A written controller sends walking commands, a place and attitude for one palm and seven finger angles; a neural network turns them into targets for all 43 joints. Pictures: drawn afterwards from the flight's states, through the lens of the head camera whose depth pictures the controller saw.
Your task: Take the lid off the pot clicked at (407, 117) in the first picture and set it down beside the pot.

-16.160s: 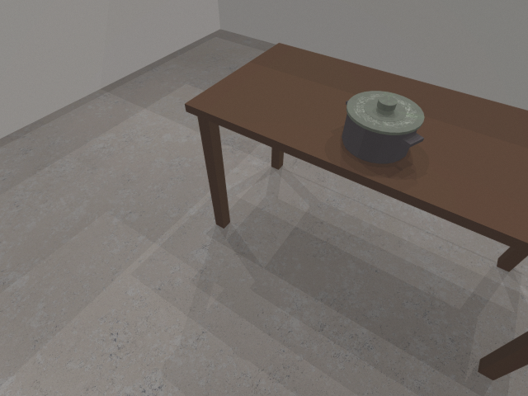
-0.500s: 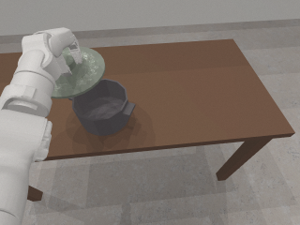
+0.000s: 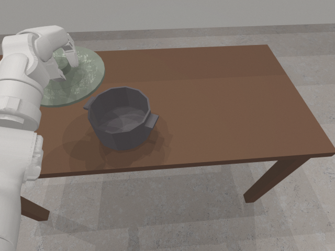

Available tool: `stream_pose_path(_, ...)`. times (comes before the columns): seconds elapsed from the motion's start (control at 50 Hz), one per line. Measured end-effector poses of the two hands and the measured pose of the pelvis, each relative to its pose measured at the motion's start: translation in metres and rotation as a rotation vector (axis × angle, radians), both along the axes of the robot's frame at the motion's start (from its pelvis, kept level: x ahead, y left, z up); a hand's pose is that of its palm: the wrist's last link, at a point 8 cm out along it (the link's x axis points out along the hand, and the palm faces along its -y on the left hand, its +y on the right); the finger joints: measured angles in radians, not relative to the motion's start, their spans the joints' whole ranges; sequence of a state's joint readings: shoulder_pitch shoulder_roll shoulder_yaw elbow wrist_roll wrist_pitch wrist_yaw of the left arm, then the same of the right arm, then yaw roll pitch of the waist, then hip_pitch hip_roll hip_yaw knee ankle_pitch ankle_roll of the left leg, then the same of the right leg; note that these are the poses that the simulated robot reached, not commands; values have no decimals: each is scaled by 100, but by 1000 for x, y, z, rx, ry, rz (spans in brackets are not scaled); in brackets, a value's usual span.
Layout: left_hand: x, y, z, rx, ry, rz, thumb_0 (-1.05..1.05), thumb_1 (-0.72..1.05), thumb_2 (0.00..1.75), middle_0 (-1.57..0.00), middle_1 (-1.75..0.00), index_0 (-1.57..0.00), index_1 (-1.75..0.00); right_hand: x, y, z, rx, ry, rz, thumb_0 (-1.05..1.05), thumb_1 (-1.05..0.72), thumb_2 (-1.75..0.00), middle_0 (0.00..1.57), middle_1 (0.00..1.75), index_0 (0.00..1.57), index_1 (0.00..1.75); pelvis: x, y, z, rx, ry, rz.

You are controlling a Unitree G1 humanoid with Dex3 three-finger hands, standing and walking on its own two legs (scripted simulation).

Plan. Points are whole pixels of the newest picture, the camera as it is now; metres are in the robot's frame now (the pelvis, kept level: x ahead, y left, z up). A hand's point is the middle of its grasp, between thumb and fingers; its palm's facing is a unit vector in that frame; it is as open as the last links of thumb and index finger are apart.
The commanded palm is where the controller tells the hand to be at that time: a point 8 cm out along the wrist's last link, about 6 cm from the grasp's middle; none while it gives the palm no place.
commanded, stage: move the lid sideways beside the pot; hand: left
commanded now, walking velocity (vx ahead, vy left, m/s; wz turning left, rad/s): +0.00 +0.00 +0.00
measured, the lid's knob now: (59, 66) +0.52 +0.23 +0.16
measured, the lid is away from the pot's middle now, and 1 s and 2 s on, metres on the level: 0.11 0.22 0.24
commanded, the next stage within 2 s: lower the lid onto the table in 1.16 s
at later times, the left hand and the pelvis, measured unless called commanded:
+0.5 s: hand (26, 76) +0.48 +0.29 +0.17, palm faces -0.38 -0.11 -0.92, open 7.3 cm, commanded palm +0.50 +0.30 +0.25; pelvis +0.00 +0.00 +0.00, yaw +1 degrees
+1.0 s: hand (5, 74) +0.48 +0.33 +0.17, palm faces -0.37 -0.14 -0.92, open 7.3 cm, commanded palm +0.50 +0.34 +0.25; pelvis +0.01 +0.00 +0.00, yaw +0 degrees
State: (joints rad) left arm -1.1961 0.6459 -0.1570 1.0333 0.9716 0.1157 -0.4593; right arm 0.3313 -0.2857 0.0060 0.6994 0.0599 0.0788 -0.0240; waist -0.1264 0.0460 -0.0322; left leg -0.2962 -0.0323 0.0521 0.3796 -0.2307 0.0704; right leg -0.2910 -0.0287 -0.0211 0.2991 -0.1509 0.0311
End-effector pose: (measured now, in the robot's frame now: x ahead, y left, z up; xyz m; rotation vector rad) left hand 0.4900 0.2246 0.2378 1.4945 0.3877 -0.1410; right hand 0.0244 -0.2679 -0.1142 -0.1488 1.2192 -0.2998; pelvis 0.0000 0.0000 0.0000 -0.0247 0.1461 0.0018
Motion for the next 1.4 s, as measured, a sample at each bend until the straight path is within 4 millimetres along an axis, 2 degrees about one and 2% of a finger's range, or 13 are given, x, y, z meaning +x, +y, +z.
stream_pose_path(0.16,-6,27,-11,-7,64,60,4,26,66,-60,-97,-70,-101,-6,-3,0,-10,38,-10,0,-91,-89,20,30,20,30,-1,0,0,-2,0,2)
stream_pose_path(0.42,-11,57,-13,-3,60,65,4,26,66,-60,-97,-71,-101,-9,-17,10,-71,68,-12,0,-91,-89,20,30,20,30,-2,0,-1,-9,4,9)
stream_pose_path(0.76,-5,85,-15,-12,75,88,4,26,66,-60,-97,-71,-101,-11,-9,6,-56,117,-29,0,-91,-89,20,30,20,30,4,1,-3,-14,24,6)
stream_pose_path(0.98,-7,105,-8,-17,61,127,4,26,66,-60,-97,-70,-101,-9,-9,3,-38,153,-26,0,-91,-89,20,30,20,30,9,2,-3,-16,38,9)
stream_pose_path(1.14,-15,115,-11,-15,87,165,4,26,66,-60,-97,-70,-101,-3,-12,3,-42,152,-15,0,-91,-89,20,30,20,30,7,-1,-4,-18,39,14)
stream_pose_path(1.3,-18,114,-10,-27,70,138,4,26,66,-60,-97,-71,-101,-1,-16,6,-67,133,-6,0,-91,-89,20,30,20,30,4,-2,-4,-20,33,15)
stream_pose_path(1.4,-18,113,-19,-16,109,150,4,26,66,-60,-97,-70,-101,-6,-17,6,-70,134,-16,0,-91,-89,20,30,20,30,1,-1,-5,-22,33,12)
